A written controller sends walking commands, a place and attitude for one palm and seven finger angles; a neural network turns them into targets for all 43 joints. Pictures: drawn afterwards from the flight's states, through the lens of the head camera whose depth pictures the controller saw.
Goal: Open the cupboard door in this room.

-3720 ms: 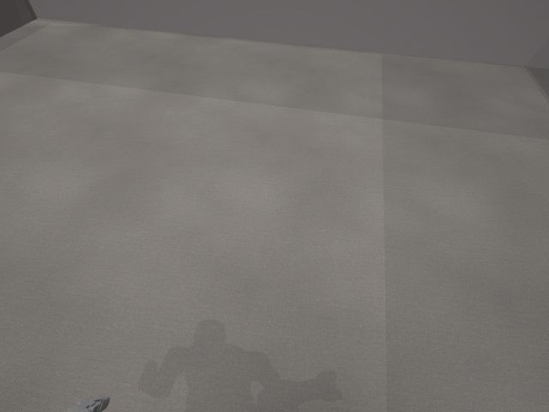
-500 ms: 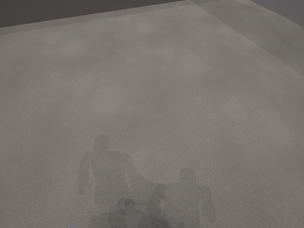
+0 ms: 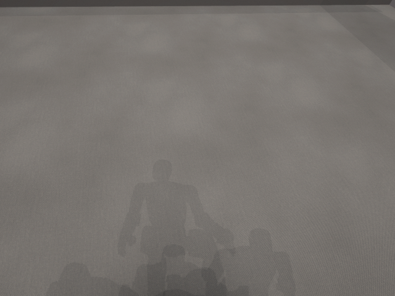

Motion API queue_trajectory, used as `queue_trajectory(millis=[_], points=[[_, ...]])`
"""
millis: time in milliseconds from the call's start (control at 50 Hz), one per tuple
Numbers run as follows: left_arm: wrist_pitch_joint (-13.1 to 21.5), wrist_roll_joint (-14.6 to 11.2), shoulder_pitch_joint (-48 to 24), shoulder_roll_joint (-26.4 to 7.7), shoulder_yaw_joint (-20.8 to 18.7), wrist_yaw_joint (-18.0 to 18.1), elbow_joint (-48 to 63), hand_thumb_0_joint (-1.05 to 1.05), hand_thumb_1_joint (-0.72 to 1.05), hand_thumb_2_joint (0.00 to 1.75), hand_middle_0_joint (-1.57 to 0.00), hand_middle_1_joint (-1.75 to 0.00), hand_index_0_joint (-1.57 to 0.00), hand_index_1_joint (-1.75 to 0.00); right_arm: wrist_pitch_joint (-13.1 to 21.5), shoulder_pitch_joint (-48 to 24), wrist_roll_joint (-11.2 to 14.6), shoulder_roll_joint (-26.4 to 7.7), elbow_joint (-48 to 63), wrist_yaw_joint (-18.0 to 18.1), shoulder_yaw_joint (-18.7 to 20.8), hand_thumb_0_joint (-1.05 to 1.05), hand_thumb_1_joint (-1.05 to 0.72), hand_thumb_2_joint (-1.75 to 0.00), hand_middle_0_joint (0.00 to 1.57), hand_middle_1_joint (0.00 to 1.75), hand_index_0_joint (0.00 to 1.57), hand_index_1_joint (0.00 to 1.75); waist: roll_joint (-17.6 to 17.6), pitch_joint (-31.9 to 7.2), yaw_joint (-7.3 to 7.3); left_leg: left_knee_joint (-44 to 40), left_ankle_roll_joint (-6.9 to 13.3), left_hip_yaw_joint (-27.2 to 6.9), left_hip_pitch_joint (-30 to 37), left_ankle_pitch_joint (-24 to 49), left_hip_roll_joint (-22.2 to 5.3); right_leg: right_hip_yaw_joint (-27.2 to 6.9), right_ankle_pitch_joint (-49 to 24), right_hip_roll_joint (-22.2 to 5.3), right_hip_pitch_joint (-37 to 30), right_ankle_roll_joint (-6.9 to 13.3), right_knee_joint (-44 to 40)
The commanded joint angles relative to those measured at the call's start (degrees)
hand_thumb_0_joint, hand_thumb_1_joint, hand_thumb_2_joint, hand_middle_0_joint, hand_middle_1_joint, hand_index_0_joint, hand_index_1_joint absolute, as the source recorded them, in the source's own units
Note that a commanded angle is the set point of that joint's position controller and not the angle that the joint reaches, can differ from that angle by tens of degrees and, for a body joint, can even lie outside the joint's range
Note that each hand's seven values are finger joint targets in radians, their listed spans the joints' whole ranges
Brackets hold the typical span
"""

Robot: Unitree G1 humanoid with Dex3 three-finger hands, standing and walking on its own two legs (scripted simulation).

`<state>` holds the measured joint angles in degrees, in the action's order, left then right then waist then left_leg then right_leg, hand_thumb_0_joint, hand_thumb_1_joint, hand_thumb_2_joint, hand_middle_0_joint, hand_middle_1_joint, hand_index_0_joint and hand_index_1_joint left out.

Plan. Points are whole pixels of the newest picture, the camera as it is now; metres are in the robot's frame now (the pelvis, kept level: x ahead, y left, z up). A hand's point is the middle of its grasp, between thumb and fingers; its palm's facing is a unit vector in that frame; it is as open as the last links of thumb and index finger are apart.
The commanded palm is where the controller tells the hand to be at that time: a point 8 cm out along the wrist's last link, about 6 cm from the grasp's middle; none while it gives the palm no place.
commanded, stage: turn or walk to find it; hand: left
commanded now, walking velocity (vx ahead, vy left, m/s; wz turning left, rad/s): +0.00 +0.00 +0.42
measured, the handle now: out of the picture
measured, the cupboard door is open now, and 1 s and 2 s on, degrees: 0 0 0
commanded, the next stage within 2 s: none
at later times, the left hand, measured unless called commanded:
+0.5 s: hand out of the picture +0.03 +0.19 -0.13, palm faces +0.20 -0.94 -0.28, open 7.4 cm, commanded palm none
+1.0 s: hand out of the picture -0.09 +0.24 -0.16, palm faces +0.41 -0.88 -0.23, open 7.4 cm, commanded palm none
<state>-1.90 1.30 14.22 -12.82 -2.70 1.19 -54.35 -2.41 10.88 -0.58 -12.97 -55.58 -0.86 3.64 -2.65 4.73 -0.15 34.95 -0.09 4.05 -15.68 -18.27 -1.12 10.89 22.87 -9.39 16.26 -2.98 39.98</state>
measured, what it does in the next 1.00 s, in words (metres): steps on the spot, turning left: right foot, then left foot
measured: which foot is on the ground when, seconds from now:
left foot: down 0.00-0.40, up 0.42-0.80, down 0.82-1.00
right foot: up 0.00-0.38, down 0.40-0.82, up 0.84-1.00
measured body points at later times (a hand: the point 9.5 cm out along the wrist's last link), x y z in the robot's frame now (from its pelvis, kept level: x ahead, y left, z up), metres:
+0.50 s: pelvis -0.02 -0.02 +0.01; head +0.00 -0.05 +0.46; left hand +0.02 +0.23 -0.11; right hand +0.08 -0.26 -0.15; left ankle -0.04 +0.10 -0.67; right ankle +0.00 -0.13 -0.72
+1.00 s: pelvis -0.05 +0.03 +0.02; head -0.04 +0.07 +0.46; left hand -0.12 +0.29 -0.14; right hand +0.12 -0.17 -0.11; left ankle -0.08 +0.11 -0.72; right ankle -0.02 -0.13 -0.65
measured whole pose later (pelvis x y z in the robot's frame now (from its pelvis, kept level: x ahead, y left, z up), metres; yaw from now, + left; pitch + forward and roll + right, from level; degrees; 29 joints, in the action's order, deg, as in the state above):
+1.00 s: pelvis -0.05 +0.03 +0.02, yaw +22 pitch -1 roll -2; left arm -3.6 1.1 12.7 -15.2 -3.8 0.9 -56.3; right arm -0.7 9.4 -0.7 -10.6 -54.4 0.4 2.0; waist -2.5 4.0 -0.7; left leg 28.8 3.3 2.6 -13.6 -14.6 0.5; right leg 3.2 24.2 -5.9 25.3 -4.3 61.6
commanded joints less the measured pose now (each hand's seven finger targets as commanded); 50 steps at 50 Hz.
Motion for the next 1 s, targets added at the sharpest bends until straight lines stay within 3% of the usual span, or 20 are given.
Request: queue_trajectory(millis=[0,40,80,260,320,340,360,380,400,460,500,660,740,760,780,800,820,840,900,980], points=[[-0.46,-0.18,-5.33,-4.71,-1.79,0.44,6.32,0.0,0.9,0.9,-0.2,-0.3,-0.2,-0.3,1.75,7.68,-0.75,-13.27,1.8,1.7,2.93,0.0,-0.9,-0.9,0.2,0.3,0.2,0.3,17.58,-7.17,4.31,-16.55,10.76,-23.54,9.65,28.15,-19.73,-9.07,11.09,2.48,16.09,-0.87,23.54],[-0.21,-0.36,-3.97,-5.3,-2.08,-0.21,4.49,0.0,0.9,0.9,-0.2,-0.3,-0.2,-0.3,1.89,1.21,-0.75,-9.94,3.32,2.03,1.55,0.0,-0.9,-0.9,0.2,0.3,0.2,0.3,12.94,-4.42,1.35,-16.3,9.64,-17.59,6.02,25.31,-14.91,-10.0,3.71,2.21,14.55,-0.83,24.49],[-0.15,-0.35,-1.82,-5.02,-1.95,-0.57,3.21,0.0,0.9,0.9,-0.2,-0.3,-0.2,-0.3,2.21,-0.4,-0.63,-9.46,4.15,2.05,1.36,0.0,-0.9,-0.9,0.2,0.3,0.2,0.3,10.89,-5.41,0.65,-16.35,9.1,-14.95,6.2,25.35,-12.77,-9.27,1.72,2.96,12.44,-1.23,21.93],[0.23,-0.64,-2.74,-3.75,-1.44,-0.12,5.16,0.0,0.9,0.9,-0.2,-0.3,-0.2,-0.3,1.28,0.82,-0.97,-10.36,4.4,1.61,2.28,0.0,-0.9,-0.9,0.2,0.3,0.2,0.3,10.45,-5.91,1.79,-15.07,10.19,-20.26,6.18,23.65,-12.11,-8.38,2.9,6.29,5.58,-0.97,4.26],[0.92,-0.85,1.07,-4.14,-1.53,0.18,4.59,0.0,0.9,0.9,-0.2,-0.3,-0.2,-0.3,1.08,-0.45,-0.74,-10.13,5.0,1.32,2.45,0.0,-0.9,-0.9,0.2,0.3,0.2,0.3,10.04,-7.08,-0.17,-11.66,8.24,-20.11,2.46,24.16,-9.75,-7.48,-4.57,7.53,-2.53,-0.55,-7.7],[1.32,-0.75,2.86,-4.82,-1.76,0.41,4.18,0.0,0.9,0.9,-0.2,-0.3,-0.2,-0.3,1.05,-0.74,-0.41,-9.28,5.33,1.16,2.4,0.0,-0.9,-0.9,0.2,0.3,0.2,0.3,8.09,-7.45,-1.21,-9.04,6.33,-19.44,-1.61,19.92,-7.98,-7.95,-9.87,6.54,-8.36,-0.31,-15.18],[1.94,-0.18,4.02,-8.04,-2.26,0.74,4.32,0.0,0.9,0.9,-0.2,-0.3,-0.2,-0.3,1.08,-0.2,0.09,-6.85,5.7,0.78,2.2,0.0,-0.9,-0.9,0.2,0.3,0.2,0.3,0.46,-7.85,-1.74,-2.1,3.07,-15.53,-8.5,11.27,-3.64,-15.02,-10.81,-0.49,-14.66,1.62,-21.69],[2.29,0.55,4.16,-12.8,-3.22,1.02,4.58,0.0,0.9,0.9,-0.2,-0.3,-0.2,-0.3,1.11,-0.2,0.13,-3.07,7.41,0.49,1.43,0.0,-0.9,-0.9,0.2,0.3,0.2,0.3,-14.54,-5.97,-1.86,9.76,-1.01,-6.11,-17.83,-8.64,4.78,-28.7,-15.02,-14.51,-16.0,7.82,-24.86],[2.18,-0.03,3.62,-12.81,-3.17,0.96,5.51,0.0,0.9,0.9,-0.2,-0.3,-0.2,-0.3,0.23,-1.41,-0.72,-6.06,7.33,0.72,2.28,0.0,-0.9,-0.9,0.2,0.3,0.2,0.3,-13.56,-5.98,-2.79,20.79,-1.09,-8.56,-16.28,-13.99,3.09,-29.47,-14.42,-17.9,-8.51,11.43,-26.2],[2.09,-0.11,-4.54,-8.2,-1.96,0.89,7.09,0.0,0.9,0.9,-0.2,-0.3,-0.2,-0.3,-0.75,0.44,-0.72,-5.7,4.24,-0.25,2.66,0.0,-0.9,-0.9,0.2,0.3,0.2,0.3,-4.46,-1.14,1.57,33.85,-1.75,-8.02,-16.24,-4.83,0.49,-17.69,-13.28,-9.74,-2.21,9.43,-24.69],[2.56,0.05,-3.78,-7.18,-1.61,0.84,6.94,0.0,0.9,0.9,-0.2,-0.3,-0.2,-0.3,-0.77,1.49,-0.73,-5.02,3.48,-0.42,2.28,0.0,-0.9,-0.9,0.2,0.3,0.2,0.3,-6.84,-1.63,1.27,33.64,-2.92,-6.08,-15.76,-2.56,-0.04,-12.96,-18.47,-8.06,-4.07,8.89,-23.28],[2.15,0.68,3.31,-10.53,-2.71,0.77,2.97,0.0,0.9,0.9,-0.2,-0.3,-0.2,-0.3,-0.12,-4.97,0.03,-3.2,4.55,-0.18,0.83,0.0,-0.9,-0.9,0.2,0.3,0.2,0.3,-8.63,-4.06,-2.85,12.51,-3.42,-0.62,-9.87,-8.99,-0.42,-9.6,-34.47,-10.89,-11.51,10.9,-17.65],[1.49,0.28,1.67,-11.44,-3.13,0.58,2.5,0.0,0.9,0.9,-0.2,-0.3,-0.2,-0.3,0.67,-0.38,0.05,-3.97,3.46,0.16,0.6,0.0,-0.9,-0.9,0.2,0.3,0.2,0.3,-9.21,-7.04,-0.46,-2.71,-2.28,2.07,-0.03,-0.04,0.34,-5.79,-33.38,-9.84,-9.47,7.38,-11.4],[1.14,-0.17,1.19,-10.55,-2.96,0.42,2.51,0.0,0.9,0.9,-0.2,-0.3,-0.2,-0.3,1.04,1.34,-0.02,-5.44,3.08,0.04,0.95,0.0,-0.9,-0.9,0.2,0.3,0.2,0.3,-4.71,-7.42,0.74,-10.02,-1.52,0.75,6.71,7.1,-0.79,-3.82,-28.22,-8.49,-4.53,4.74,-6.73],[0.64,-0.6,2.38,-7.82,-2.79,0.16,3.84,0.0,0.9,0.9,-0.2,-0.3,-0.2,-0.3,1.71,3.22,-0.5,-10.38,3.33,0.18,2.06,0.0,-0.9,-0.9,0.2,0.3,0.2,0.3,9.24,-9.43,1.69,-13.75,2.72,-12.67,14.91,18.68,-11.12,-0.58,-12.51,-3.02,6.65,0.74,3.13],[0.46,-0.54,0.11,-4.58,-1.56,-0.06,6.06,0.0,0.9,0.9,-0.2,-0.3,-0.2,-0.3,1.57,6.22,-0.52,-14.97,3.08,0.45,2.97,0.0,-0.9,-0.9,0.2,0.3,0.2,0.3,20.74,-8.59,3.22,-15.75,9.92,-24.56,15.78,35.23,-22.37,-1.46,14.41,2.23,15.42,-1.84,13.96],[-0.35,-0.06,-4.4,-5.42,-1.48,0.58,6.2,0.0,0.9,0.9,-0.2,-0.3,-0.2,-0.3,1.72,8.39,-0.61,-14.19,1.5,1.22,3.02,0.0,-0.9,-0.9,0.2,0.3,0.2,0.3,18.71,-8.76,5.34,-16.46,11.36,-23.97,11.2,31.08,-21.51,-7.36,14.3,2.35,13.86,-1.05,20.67],[-0.46,-0.29,-5.93,-5.4,-1.89,0.38,5.81,0.0,0.9,0.9,-0.2,-0.3,-0.2,-0.3,1.62,6.04,-0.7,-13.08,1.82,1.77,2.65,0.0,-0.9,-0.9,0.2,0.3,0.2,0.3,17.44,-6.32,4.13,-16.58,11.23,-23.14,9.04,27.04,-19.16,-9.2,10.74,2.37,15.98,-0.78,24.03],[-0.07,-0.19,-2.45,-5.4,-2.04,-0.56,3.0,0.0,0.9,0.9,-0.2,-0.3,-0.2,-0.3,2.28,-0.04,-0.54,-9.54,3.71,2.07,1.28,0.0,-0.9,-0.9,0.2,0.3,0.2,0.3,10.68,-5.03,0.7,-16.58,8.62,-15.38,7.91,27.6,-13.21,-9.55,0.9,2.37,14.48,-1.38,24.83],[-0.24,-0.37,-2.47,-5.37,-1.83,-0.42,2.86,0.0,0.9,0.9,-0.2,-0.3,-0.2,-0.3,2.43,1.7,-0.33,-9.29,3.45,2.1,1.35,0.0,-0.9,-0.9,0.2,0.3,0.2,0.3,9.2,-6.36,1.21,-16.51,9.33,-15.34,10.25,30.05,-12.22,-9.52,-0.2,3.39,12.89,-2.22,20.44]])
